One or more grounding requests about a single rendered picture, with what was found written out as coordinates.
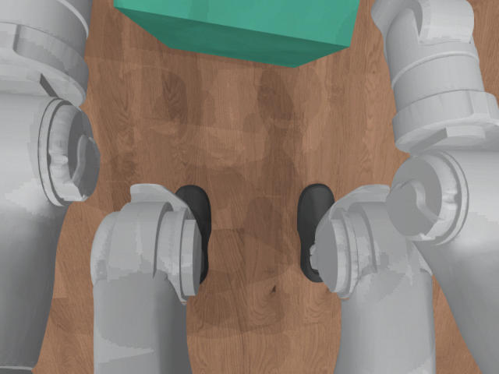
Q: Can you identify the left robot foot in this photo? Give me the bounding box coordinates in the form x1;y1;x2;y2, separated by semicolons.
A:
175;185;211;284

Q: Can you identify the robot left forearm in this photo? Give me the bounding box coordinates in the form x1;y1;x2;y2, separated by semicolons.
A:
0;0;93;107

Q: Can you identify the carton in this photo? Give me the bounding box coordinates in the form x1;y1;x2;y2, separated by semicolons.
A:
114;0;360;68

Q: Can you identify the robot right forearm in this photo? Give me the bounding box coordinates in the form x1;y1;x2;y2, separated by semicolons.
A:
370;0;499;157

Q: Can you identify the right robot upper arm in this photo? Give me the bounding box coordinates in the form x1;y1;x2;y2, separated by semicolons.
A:
386;149;499;374

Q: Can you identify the left robot upper arm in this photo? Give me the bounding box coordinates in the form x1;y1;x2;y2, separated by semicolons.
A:
0;93;101;374

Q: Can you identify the right robot shin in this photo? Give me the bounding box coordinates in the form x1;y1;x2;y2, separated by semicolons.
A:
310;184;433;284

